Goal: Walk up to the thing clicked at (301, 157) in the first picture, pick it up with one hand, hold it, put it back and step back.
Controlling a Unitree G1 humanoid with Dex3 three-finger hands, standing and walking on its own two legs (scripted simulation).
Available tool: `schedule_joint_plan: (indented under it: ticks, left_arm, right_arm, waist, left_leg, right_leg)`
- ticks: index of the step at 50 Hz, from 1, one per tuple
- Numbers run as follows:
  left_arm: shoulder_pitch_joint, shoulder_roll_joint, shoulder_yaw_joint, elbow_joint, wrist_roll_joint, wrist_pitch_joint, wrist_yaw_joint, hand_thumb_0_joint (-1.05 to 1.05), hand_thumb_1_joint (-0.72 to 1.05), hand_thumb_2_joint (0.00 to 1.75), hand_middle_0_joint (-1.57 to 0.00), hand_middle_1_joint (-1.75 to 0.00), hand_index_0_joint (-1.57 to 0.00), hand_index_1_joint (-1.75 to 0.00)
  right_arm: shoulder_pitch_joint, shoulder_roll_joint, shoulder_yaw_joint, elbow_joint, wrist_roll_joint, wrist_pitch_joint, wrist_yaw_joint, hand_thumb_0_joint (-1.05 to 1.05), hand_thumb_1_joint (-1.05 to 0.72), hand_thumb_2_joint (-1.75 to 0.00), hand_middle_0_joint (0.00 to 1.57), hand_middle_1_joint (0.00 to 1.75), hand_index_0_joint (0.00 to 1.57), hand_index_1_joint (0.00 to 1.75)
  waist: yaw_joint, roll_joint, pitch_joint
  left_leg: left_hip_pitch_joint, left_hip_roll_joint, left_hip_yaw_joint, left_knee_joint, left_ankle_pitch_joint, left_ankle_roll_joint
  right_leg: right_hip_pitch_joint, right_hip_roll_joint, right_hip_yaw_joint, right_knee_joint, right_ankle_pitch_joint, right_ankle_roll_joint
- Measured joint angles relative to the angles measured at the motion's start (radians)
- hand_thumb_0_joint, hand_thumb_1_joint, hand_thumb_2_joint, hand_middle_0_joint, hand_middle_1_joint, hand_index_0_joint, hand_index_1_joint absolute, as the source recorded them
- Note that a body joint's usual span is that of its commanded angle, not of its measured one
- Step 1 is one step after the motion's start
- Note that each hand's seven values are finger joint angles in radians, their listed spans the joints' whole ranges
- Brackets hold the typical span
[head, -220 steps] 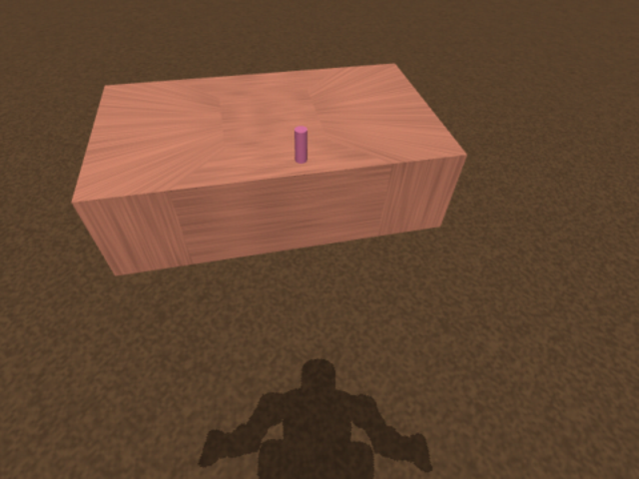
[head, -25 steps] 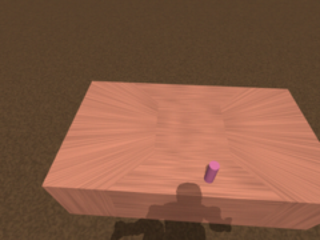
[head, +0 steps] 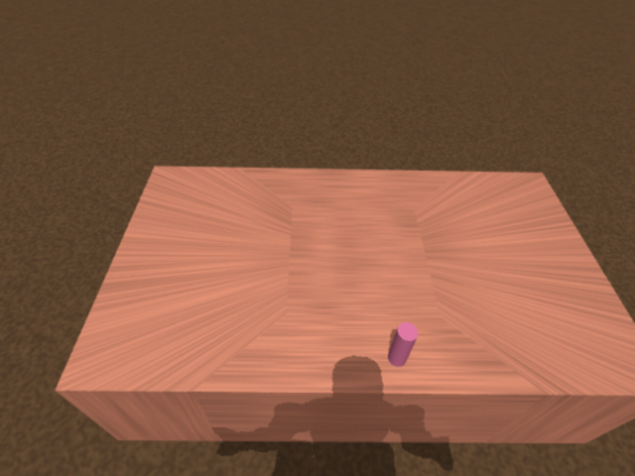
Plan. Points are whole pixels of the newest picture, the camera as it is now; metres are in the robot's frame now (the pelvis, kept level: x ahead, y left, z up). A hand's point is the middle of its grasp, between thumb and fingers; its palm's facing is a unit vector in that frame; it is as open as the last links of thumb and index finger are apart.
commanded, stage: walk up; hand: right
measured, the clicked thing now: (402, 345) +0.45 -0.19 -0.33
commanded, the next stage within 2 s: stand in 0.46 s
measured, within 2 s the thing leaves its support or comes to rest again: neither
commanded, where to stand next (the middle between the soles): +0.05 +0.01 m, yaw +0 degrees
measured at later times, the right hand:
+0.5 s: hand out of the picture +0.09 -0.25 -0.16, palm faces +0.01 +0.95 -0.32, open 7.4 cm
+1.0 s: hand out of the picture +0.09 -0.25 -0.15, palm faces +0.00 +0.94 -0.33, open 7.4 cm
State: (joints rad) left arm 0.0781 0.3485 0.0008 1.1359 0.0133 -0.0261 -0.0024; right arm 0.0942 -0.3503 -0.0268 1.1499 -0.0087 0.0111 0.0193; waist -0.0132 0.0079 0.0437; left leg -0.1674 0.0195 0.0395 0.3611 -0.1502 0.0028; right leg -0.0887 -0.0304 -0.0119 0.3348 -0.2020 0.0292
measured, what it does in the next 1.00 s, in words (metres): stands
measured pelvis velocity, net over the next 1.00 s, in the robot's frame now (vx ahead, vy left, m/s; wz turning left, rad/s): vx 0.01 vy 0.00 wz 0.00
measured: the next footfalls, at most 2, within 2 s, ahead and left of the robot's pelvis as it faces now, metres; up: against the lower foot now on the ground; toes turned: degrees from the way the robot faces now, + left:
none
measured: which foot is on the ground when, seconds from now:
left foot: down 0.00-1.00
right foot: down 0.00-1.00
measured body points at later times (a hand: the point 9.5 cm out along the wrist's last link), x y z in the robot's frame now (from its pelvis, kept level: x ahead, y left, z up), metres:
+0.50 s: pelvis +0.01 +0.00 +0.00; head +0.02 +0.00 +0.45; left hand +0.09 +0.31 -0.13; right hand +0.09 -0.30 -0.13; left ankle +0.03 +0.12 -0.75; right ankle -0.01 -0.14 -0.75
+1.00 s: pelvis +0.01 +0.00 +0.00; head +0.01 +0.00 +0.45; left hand +0.08 +0.30 -0.13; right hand +0.09 -0.30 -0.13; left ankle +0.03 +0.12 -0.75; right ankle -0.01 -0.14 -0.75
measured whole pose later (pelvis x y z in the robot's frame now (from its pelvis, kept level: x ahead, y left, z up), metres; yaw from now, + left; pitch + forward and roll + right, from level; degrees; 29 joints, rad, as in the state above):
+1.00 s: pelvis +0.01 +0.00 +0.00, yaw +0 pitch -2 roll +0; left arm 0.12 0.35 0.00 1.13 0.01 -0.01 -0.01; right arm 0.08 -0.34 -0.01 1.15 -0.01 -0.01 0.01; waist -0.01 0.00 0.05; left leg -0.14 0.02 0.04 0.32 -0.14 0.00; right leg -0.06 -0.03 -0.01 0.31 -0.20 0.03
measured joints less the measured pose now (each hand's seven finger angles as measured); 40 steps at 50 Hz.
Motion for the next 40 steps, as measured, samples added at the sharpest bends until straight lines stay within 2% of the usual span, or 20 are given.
schedule_joint_plan:
  ticks: [23, 29, 40]
  left_arm:
    - [0.014, 0.002, 0.004, 0.011, 0.005, 0.008, 0.002, 0.00, 0.90, 0.90, -0.20, -0.30, -0.20, -0.30]
    - [0.020, 0.004, 0.001, 0.007, -0.004, 0.015, 0.000, 0.00, 0.90, 0.90, -0.20, -0.30, -0.20, -0.30]
    - [0.031, -0.007, -0.004, -0.002, -0.001, 0.017, -0.007, 0.00, 0.90, 0.90, -0.20, -0.30, -0.20, -0.30]
  right_arm:
    - [-0.018, 0.006, -0.003, -0.005, 0.000, 0.004, -0.001, 0.00, -0.90, -0.90, 0.20, 0.30, 0.20, 0.30]
    - [-0.022, 0.014, 0.009, -0.003, 0.001, -0.010, -0.006, 0.00, -0.90, -0.90, 0.20, 0.30, 0.20, 0.30]
    - [-0.024, 0.012, 0.016, 0.000, 0.003, -0.018, -0.011, 0.00, -0.90, -0.90, 0.20, 0.30, 0.20, 0.30]
  waist:
    - [0.008, 0.003, 0.008]
    - [0.008, -0.013, 0.006]
    - [0.008, -0.016, 0.003]
  left_leg:
    - [0.015, -0.009, 0.003, -0.011, -0.009, 0.006]
    - [0.024, -0.012, 0.005, -0.030, 0.000, 0.004]
    - [0.031, -0.008, 0.003, -0.041, 0.007, 0.000]
  right_leg:
    - [0.017, -0.009, 0.002, -0.015, -0.006, 0.007]
    - [0.018, -0.012, 0.003, -0.020, -0.004, 0.007]
    - [0.026, -0.007, 0.002, -0.031, 0.002, 0.003]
